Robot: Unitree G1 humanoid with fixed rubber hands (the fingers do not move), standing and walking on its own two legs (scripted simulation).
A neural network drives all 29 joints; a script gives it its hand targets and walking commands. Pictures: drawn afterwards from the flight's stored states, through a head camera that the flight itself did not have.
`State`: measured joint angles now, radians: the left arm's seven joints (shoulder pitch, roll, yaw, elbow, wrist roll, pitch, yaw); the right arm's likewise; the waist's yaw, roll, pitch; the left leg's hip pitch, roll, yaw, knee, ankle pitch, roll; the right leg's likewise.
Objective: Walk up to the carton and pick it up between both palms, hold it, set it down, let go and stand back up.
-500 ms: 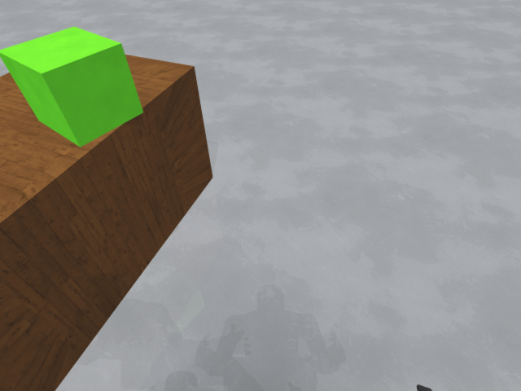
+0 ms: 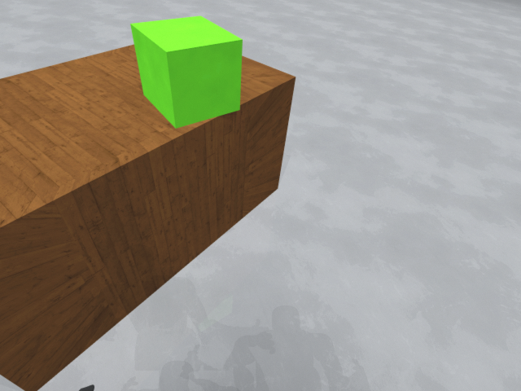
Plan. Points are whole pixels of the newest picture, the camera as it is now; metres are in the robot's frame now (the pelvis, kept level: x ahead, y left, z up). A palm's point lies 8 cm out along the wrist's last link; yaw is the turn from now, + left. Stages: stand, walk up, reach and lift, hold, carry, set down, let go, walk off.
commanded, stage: walk up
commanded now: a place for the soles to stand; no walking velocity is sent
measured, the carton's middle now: (188, 69) +1.08 +0.21 +0.03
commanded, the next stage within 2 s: none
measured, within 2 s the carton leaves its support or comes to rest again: neither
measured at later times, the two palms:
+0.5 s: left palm (131, 361) +0.21 +0.21 -0.07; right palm (413, 278) +0.37 -0.32 -0.08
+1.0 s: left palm (155, 279) +0.37 +0.21 -0.10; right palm (371, 193) +0.59 -0.29 -0.05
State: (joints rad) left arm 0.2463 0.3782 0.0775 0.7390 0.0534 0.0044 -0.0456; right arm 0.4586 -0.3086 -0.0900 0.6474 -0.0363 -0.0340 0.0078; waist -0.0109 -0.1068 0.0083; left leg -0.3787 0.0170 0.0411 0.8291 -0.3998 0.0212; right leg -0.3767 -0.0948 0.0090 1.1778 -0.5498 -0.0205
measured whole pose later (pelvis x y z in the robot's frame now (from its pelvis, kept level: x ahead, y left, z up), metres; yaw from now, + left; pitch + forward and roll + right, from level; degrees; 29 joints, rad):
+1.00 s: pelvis +0.40 -0.07 +0.02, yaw +30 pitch -4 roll +1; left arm 0.26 0.34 0.03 0.62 0.05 0.05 -0.08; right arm 0.39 -0.24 -0.04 0.65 -0.06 -0.06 -0.06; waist -0.02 -0.14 0.11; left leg -0.29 0.00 -0.03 0.66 -0.31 0.01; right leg -0.56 -0.13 0.00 1.08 -0.37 0.04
